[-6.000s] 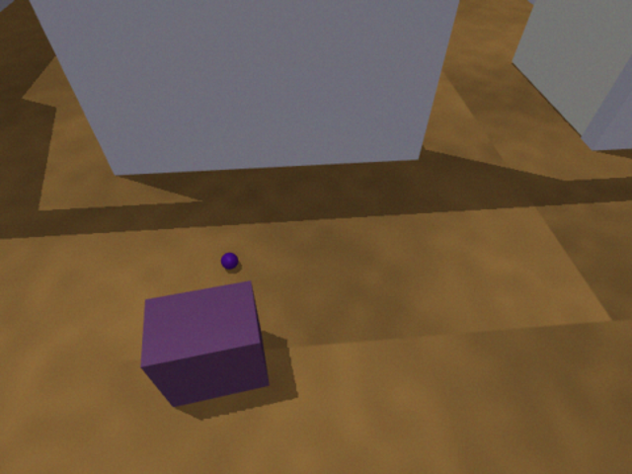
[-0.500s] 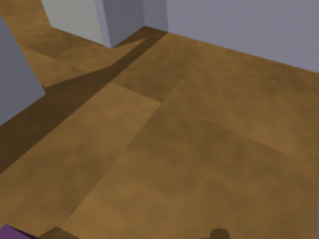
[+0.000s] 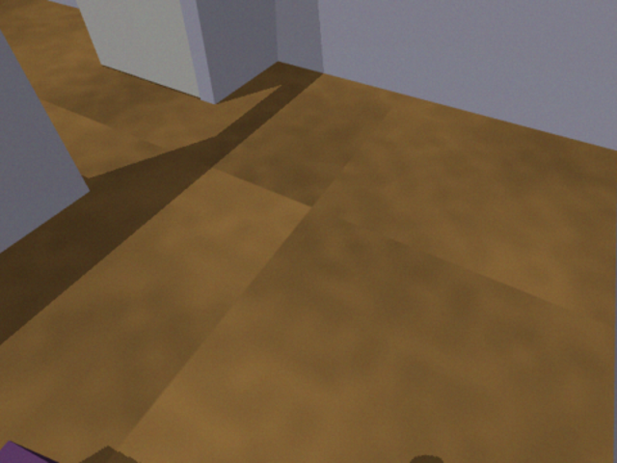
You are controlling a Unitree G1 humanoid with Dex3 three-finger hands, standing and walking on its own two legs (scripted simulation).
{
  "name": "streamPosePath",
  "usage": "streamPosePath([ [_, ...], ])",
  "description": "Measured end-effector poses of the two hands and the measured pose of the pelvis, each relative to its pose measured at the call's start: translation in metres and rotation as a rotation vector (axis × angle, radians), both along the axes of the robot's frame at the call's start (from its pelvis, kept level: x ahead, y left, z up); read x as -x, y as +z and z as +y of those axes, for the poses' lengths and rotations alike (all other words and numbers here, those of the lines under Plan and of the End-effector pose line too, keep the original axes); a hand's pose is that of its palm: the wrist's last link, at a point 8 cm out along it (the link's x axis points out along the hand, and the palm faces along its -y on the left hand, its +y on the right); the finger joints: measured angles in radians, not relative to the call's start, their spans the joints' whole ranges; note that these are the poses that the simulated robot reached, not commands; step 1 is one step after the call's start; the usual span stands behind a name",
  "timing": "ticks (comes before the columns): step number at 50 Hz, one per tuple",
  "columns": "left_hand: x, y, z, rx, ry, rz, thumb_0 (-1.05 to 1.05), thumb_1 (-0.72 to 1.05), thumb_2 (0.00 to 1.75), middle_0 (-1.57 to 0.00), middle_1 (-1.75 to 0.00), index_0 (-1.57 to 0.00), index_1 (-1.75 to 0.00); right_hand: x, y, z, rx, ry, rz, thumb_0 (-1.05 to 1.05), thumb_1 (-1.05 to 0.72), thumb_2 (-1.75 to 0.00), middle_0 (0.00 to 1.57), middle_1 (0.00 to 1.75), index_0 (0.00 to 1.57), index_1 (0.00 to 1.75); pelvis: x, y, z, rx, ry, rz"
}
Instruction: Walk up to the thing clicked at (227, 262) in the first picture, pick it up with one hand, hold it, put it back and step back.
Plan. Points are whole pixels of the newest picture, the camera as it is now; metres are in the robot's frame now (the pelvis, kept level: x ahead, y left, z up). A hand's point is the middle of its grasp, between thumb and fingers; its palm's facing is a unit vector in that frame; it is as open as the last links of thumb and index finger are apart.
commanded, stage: walk up
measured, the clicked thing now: out of the picture +0.31 +1.01 -0.75
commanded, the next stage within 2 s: none
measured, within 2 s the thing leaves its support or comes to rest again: neither
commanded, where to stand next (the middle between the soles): +1.34 -0.03 m, yaw -1 degrees
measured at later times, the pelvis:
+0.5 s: pelvis +0.14 -0.08 +0.00, yaw -1 degrees
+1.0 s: pelvis +0.42 -0.04 -0.01, yaw -1 degrees
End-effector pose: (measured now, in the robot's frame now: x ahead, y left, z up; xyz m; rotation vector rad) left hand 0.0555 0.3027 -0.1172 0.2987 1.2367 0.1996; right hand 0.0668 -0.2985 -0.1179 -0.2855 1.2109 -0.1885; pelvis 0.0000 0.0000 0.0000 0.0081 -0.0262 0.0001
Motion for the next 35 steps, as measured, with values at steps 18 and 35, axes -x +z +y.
streamPosePath([
  [18,-0.065,0.027,-0.042,-0.114,0.0,-0.076,0.0,0.91,0.9,-0.21,-0.3,-0.2,-0.3,-0.063,-0.018,-0.107,0.019,-0.039,0.003,0.01,-0.91,-0.89,0.2,0.3,0.2,0.3,-0.085,-0.013,-0.071,0.016,-0.034,-0.034],
  [35,-0.214,-0.018,-0.032,-0.02,0.03,-0.027,0.01,0.9,0.9,-0.21,-0.3,-0.2,-0.3,-0.265,0.0,-0.079,0.056,0.083,0.006,0.01,-0.91,-0.89,0.2,0.3,0.2,0.3,-0.255,-0.025,-0.053,0.045,0.031,0.017],
])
